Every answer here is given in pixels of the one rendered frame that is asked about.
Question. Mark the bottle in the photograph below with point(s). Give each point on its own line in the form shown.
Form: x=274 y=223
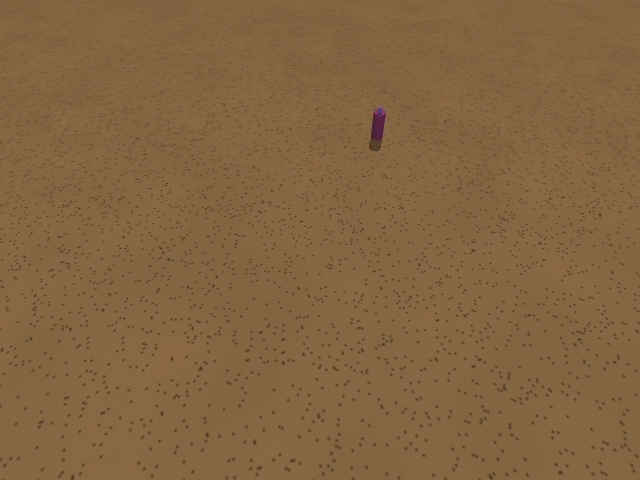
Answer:
x=378 y=124

